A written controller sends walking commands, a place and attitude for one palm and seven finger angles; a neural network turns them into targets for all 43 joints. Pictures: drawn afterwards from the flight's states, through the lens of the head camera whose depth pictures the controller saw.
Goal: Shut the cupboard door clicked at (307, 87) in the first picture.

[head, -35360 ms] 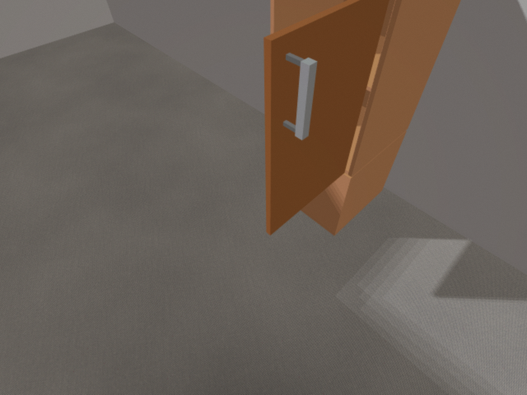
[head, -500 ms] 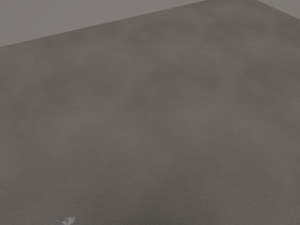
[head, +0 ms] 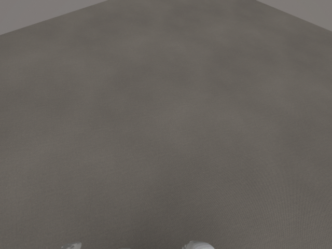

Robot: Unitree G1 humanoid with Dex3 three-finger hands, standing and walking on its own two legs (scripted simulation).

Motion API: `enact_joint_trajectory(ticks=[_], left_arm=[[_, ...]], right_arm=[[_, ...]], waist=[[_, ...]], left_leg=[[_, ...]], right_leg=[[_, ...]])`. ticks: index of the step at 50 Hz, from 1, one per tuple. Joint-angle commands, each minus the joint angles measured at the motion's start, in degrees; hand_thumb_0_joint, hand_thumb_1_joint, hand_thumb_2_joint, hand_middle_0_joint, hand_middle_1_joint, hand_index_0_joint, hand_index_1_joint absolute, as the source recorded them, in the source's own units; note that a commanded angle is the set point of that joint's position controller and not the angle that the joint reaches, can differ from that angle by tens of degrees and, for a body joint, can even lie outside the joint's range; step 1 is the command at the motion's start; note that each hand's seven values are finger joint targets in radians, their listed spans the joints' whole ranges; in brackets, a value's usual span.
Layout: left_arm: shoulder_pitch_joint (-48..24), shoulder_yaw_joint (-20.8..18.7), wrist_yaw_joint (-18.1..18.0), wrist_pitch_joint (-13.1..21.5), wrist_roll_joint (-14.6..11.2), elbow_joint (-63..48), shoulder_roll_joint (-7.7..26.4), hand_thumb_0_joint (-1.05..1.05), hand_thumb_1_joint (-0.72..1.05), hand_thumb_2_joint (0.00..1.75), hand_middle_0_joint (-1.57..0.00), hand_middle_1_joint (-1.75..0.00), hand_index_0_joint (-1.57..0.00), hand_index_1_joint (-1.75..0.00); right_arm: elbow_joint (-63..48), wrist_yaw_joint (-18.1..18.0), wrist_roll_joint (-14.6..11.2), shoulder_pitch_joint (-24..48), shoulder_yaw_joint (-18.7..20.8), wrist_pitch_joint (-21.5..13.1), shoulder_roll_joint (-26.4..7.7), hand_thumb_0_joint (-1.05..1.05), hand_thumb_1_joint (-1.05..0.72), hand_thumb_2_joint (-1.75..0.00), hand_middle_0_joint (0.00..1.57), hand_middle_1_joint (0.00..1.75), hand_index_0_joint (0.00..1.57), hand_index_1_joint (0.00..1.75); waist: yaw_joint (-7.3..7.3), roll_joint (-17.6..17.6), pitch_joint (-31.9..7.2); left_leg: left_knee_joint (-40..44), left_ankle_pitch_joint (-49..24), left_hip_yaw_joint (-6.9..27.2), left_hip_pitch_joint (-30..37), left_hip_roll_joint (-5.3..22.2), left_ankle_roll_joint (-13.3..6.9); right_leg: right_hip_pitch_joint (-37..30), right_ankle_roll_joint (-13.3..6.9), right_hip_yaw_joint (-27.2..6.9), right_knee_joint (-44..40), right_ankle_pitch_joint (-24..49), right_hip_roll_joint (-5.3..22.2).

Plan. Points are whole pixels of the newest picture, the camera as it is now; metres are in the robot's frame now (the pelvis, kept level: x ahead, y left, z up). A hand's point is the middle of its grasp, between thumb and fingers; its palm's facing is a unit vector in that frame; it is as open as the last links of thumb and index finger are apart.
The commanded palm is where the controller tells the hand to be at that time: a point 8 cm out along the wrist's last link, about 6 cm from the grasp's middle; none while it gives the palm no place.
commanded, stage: turn to face it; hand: left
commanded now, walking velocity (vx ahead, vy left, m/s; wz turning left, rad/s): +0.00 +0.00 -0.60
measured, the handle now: out of the picture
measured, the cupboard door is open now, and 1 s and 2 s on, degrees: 57 57 57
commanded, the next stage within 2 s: take the last steps up to it in 1.98 s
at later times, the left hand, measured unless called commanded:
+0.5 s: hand (109, 237) +0.16 +0.15 -0.17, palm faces -0.26 -0.94 -0.22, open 7.4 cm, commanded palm none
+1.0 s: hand (145, 207) +0.24 +0.07 -0.15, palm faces -0.54 -0.80 -0.27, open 7.4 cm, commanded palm none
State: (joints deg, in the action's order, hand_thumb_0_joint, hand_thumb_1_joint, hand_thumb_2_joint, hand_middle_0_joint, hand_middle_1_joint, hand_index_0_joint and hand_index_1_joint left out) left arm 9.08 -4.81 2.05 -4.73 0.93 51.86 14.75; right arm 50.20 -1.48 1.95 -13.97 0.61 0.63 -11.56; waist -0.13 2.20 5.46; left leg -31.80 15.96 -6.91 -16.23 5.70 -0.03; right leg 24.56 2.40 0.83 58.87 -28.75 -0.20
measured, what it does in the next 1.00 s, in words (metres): steps on the spot, turning right: right foot, then left foot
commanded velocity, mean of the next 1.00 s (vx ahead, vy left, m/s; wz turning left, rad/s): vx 0.00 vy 0.00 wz -0.60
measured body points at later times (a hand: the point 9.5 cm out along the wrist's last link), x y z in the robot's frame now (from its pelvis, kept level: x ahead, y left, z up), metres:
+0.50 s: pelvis +0.04 -0.02 +0.00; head +0.08 -0.02 +0.44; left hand +0.18 +0.20 -0.15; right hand +0.05 -0.30 -0.13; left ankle +0.09 +0.10 -0.73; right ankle -0.02 -0.14 -0.74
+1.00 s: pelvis +0.05 -0.05 +0.00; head +0.08 -0.09 +0.45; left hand +0.27 +0.11 -0.13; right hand -0.05 -0.31 -0.15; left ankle +0.10 +0.08 -0.67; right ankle -0.01 -0.14 -0.74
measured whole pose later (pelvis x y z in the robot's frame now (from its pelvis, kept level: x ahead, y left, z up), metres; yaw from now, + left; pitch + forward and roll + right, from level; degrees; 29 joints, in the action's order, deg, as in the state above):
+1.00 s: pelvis +0.05 -0.05 +0.00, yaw -35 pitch +0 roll +0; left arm 9.8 -3.2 0.5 -2.0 1.2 51.6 12.2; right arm 52.1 -0.8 0.9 -11.4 3.5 3.8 -15.5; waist -0.6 -2.0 5.1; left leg -61.2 26.8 -3.0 -26.3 5.2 4.3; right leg 14.8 -1.5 0.2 30.9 -16.6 -0.7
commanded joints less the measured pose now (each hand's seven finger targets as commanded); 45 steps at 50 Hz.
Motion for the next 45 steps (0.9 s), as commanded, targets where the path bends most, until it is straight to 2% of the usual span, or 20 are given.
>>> enact_joint_trajectory(ticks=[1, 5, 8, 9, 10, 11, 13, 16, 21, 24, 25, 26, 27, 32, 38, 40, 41, 43, 44, 45], left_arm=[[-2.84, -0.31, 0.39, 1.36, -0.13, -5.85, 2.05, 0.0, 0.9, 0.9, -0.2, -0.3, -0.2, -0.3], [-3.18, -0.21, 0.32, 1.93, 0.03, -6.11, 1.63, 0.0, 0.9, 0.9, -0.2, -0.3, -0.2, -0.3], [3.66, -0.92, -0.13, 2.65, 0.27, -4.06, 4.28, 0.0, 0.9, 0.9, -0.2, -0.3, -0.2, -0.3], [6.6, -1.83, -0.77, 3.3, 0.8, -3.2, 9.34, 0.0, 0.9, 0.9, -0.2, -0.3, -0.2, -0.3], [8.98, -2.68, -1.51, 3.63, 0.56, -2.34, 14.05, 0.0, 0.9, 0.9, -0.2, -0.3, -0.2, -0.3], [9.74, -2.81, -2.2, 3.57, 0.19, -2.29, 14.03, 0.0, 0.9, 0.9, -0.2, -0.3, -0.2, -0.3], [2.76, -2.32, -2.95, 3.49, 0.36, -3.61, 10.38, 0.0, 0.9, 0.9, -0.2, -0.3, -0.2, -0.3], [0.22, -1.69, -2.64, 3.78, 0.55, -4.65, 9.14, 0.0, 0.9, 0.9, -0.2, -0.3, -0.2, -0.3], [0.79, -2.23, -2.34, 3.46, 0.63, -4.07, 10.38, 0.0, 0.9, 0.9, -0.2, -0.3, -0.2, -0.3], [-0.99, -1.99, -2.3, 2.94, -0.11, -4.45, 8.79, 0.0, 0.9, 0.9, -0.2, -0.3, -0.2, -0.3], [0.67, -1.51, -2.08, 2.58, -0.55, -5.12, 5.84, 0.0, 0.9, 0.9, -0.2, -0.3, -0.2, -0.3], [2.27, -0.86, -1.62, 2.5, -0.81, -6.02, 3.04, 0.0, 0.9, 0.9, -0.2, -0.3, -0.2, -0.3], [1.46, -0.7, -1.57, 2.63, -0.01, -6.59, 4.59, 0.0, 0.9, 0.9, -0.2, -0.3, -0.2, -0.3], [-0.89, -0.93, 0.25, 1.44, 0.02, -5.5, 3.07, 0.0, 0.9, 0.9, -0.2, -0.3, -0.2, -0.3], [-1.98, -0.26, 0.42, 1.94, 0.1, -5.75, 2.15, 0.0, 0.9, 0.9, -0.2, -0.3, -0.2, -0.3], [1.15, -0.55, 0.25, 2.39, 0.16, -4.88, 2.81, 0.0, 0.9, 0.9, -0.2, -0.3, -0.2, -0.3], [4.51, -1.0, 0.04, 2.76, 0.3, -3.79, 4.42, 0.0, 0.9, 0.9, -0.2, -0.3, -0.2, -0.3], [9.86, -2.74, -1.35, 3.77, 0.54, -2.03, 14.69, 0.0, 0.9, 0.9, -0.2, -0.3, -0.2, -0.3], [10.48, -2.8, -2.07, 3.81, 0.11, -2.02, 14.45, 0.0, 0.9, 0.9, -0.2, -0.3, -0.2, -0.3], [6.77, -2.9, -2.52, 3.82, 0.37, -2.5, 13.26, 0.0, 0.9, 0.9, -0.2, -0.3, -0.2, -0.3]], right_arm=[[-2.04, -1.13, -0.11, -3.81, 3.89, -1.22, -12.62, 0.0, -0.9, -0.9, 0.2, 0.3, 0.2, 0.3], [-1.3, -0.66, -0.09, -3.9, 4.66, -0.72, -13.56, 0.0, -0.9, -0.9, 0.2, 0.3, 0.2, 0.3], [-1.87, -0.04, -0.8, -1.04, 5.14, -0.16, -12.97, 0.0, -0.9, -0.9, 0.2, 0.3, 0.2, 0.3], [-3.04, 0.37, -1.34, -0.93, 4.67, 0.0, -9.6, 0.0, -0.9, -0.9, 0.2, 0.3, 0.2, 0.3], [-5.94, 0.58, -1.23, 3.3, 3.69, 0.34, -6.91, 0.0, -0.9, -0.9, 0.2, 0.3, 0.2, 0.3], [-6.24, 0.06, -1.14, 5.85, 3.75, 1.06, -8.47, 0.0, -0.9, -0.9, 0.2, 0.3, 0.2, 0.3], [-4.55, -0.02, -1.2, 4.58, 3.98, 0.84, -8.6, 0.0, -0.9, -0.9, 0.2, 0.3, 0.2, 0.3], [-3.13, 0.48, -1.12, 3.08, 3.82, 0.83, -7.31, 0.0, -0.9, -0.9, 0.2, 0.3, 0.2, 0.3], [-3.56, 0.23, -1.58, 2.09, 3.61, 0.2, -6.52, 0.0, -0.9, -0.9, 0.2, 0.3, 0.2, 0.3], [-1.93, -0.3, -1.56, -3.72, 3.68, -0.81, -7.92, 0.0, -0.9, -0.9, 0.2, 0.3, 0.2, 0.3], [-1.83, -0.6, -0.94, -4.89, 4.23, -1.43, -11.84, 0.0, -0.9, -0.9, 0.2, 0.3, 0.2, 0.3], [-2.37, -0.71, -0.22, -6.37, 5.06, -1.42, -16.51, 0.0, -0.9, -0.9, 0.2, 0.3, 0.2, 0.3], [-3.23, -0.8, -0.13, -6.27, 4.74, -1.26, -16.29, 0.0, -0.9, -0.9, 0.2, 0.3, 0.2, 0.3], [-4.4, -1.21, -0.02, 0.56, 3.6, -0.96, -12.42, 0.0, -0.9, -0.9, 0.2, 0.3, 0.2, 0.3], [-2.6, -0.49, -0.12, -1.51, 4.82, -0.39, -14.0, 0.0, -0.9, -0.9, 0.2, 0.3, 0.2, 0.3], [-2.77, -0.22, -0.41, -0.17, 5.1, -0.1, -14.1, 0.0, -0.9, -0.9, 0.2, 0.3, 0.2, 0.3], [-3.05, -0.01, -0.73, 0.84, 5.29, 0.05, -13.66, 0.0, -0.9, -0.9, 0.2, 0.3, 0.2, 0.3], [-7.1, 0.7, -1.21, 4.96, 3.83, 0.57, -7.04, 0.0, -0.9, -0.9, 0.2, 0.3, 0.2, 0.3], [-6.9, 0.1, -1.07, 6.69, 3.84, 1.21, -8.74, 0.0, -0.9, -0.9, 0.2, 0.3, 0.2, 0.3], [-6.29, -0.11, -1.27, 6.39, 4.0, 1.08, -8.47, 0.0, -0.9, -0.9, 0.2, 0.3, 0.2, 0.3]], waist=[[-1.99, -13.79, -8.47], [-2.24, -14.78, -8.24], [1.78, -9.92, -8.75], [3.22, 3.99, -9.68], [5.0, 15.29, -7.26], [5.44, 10.99, -6.25], [1.87, 11.94, -5.13], [-0.05, 7.07, -6.16], [-0.07, 7.19, -6.84], [-2.77, 5.23, -8.68], [-2.56, -5.48, -10.02], [-2.54, -19.2, -10.72], [-2.86, -15.01, -10.26], [-0.38, -13.07, -5.81], [-1.64, -15.18, -7.94], [0.35, -13.96, -8.22], [2.23, -10.43, -8.92], [5.34, 15.82, -6.47], [5.48, 11.83, -6.48], [3.61, 15.29, -5.97]], left_leg=[[9.86, -29.46, 6.86, 11.27, 14.23, -7.78], [7.62, -27.73, 4.5, 10.77, 15.1, -6.92], [-2.22, -16.61, -0.41, 2.56, 12.34, -1.57], [-12.82, -2.12, -4.43, -7.55, 6.69, 2.12], [-24.95, 21.39, -2.79, -18.89, -0.69, 4.28], [-32.02, 19.74, 4.96, -20.59, -0.23, 3.77], [-34.93, 13.19, 7.97, -22.36, 1.46, 3.9], [-27.61, 9.39, 5.72, -14.88, -0.34, 4.74], [-11.4, 7.45, 4.13, -7.68, -3.71, 4.4], [5.72, -5.26, 4.97, 5.13, -3.22, 3.72], [10.74, -11.42, 14.18, 12.09, 5.54, 0.43], [13.17, -20.67, 26.11, 15.47, 18.94, -6.66], [12.63, -20.56, 27.72, 11.87, 22.89, -10.42], [11.04, -26.85, 9.36, 8.13, 14.14, -7.72], [7.52, -24.65, 4.19, 9.48, 14.84, -6.7], [2.85, -20.96, 1.43, 6.64, 13.91, -4.07], [-3.08, -16.29, -0.53, 2.77, 12.0, -1.52], [-26.2, 21.85, -2.35, -18.84, -0.98, 4.28], [-33.06, 19.51, 5.6, -20.6, -0.29, 3.77], [-36.05, 17.32, 7.3, -22.87, 0.19, 3.83]], right_leg=[[0.61, 0.59, 2.17, -6.18, 0.74, 1.7], [-3.94, -0.51, 4.65, -16.27, 2.38, 0.28], [-17.96, -2.32, 4.06, -34.03, 17.48, 0.69], [-26.53, -5.82, -8.79, -40.39, 25.27, 11.22], [-25.79, -12.99, -23.78, -41.57, 39.62, 22.27], [-22.19, -15.84, -25.07, -41.58, 38.78, 22.3], [-21.41, -15.24, -20.64, -40.17, 33.67, 17.79], [-16.73, -13.12, -14.27, -38.27, 36.77, 13.47], [-15.29, -12.62, -17.39, -36.05, 37.62, 11.88], [-9.65, -7.76, -16.5, -29.7, 33.2, 7.88], [-2.25, -4.34, -11.99, -23.52, 21.5, 1.71], [5.11, -1.47, -3.63, -10.46, -3.85, -3.74], [4.62, -1.24, -3.65, -0.13, -9.14, -1.31], [3.1, 0.72, 0.69, 1.24, -0.81, 2.09], [-4.09, -0.2, 4.86, -15.68, 2.59, 0.22], [-10.94, -1.04, 6.02, -25.85, 11.19, -0.61], [-17.34, -1.94, 4.54, -32.97, 17.41, 0.28], [-24.45, -12.43, -24.77, -41.67, 38.91, 21.91], [-21.86, -15.09, -26.16, -42.23, 37.52, 22.08], [-21.51, -15.76, -26.89, -42.21, 33.21, 20.06]])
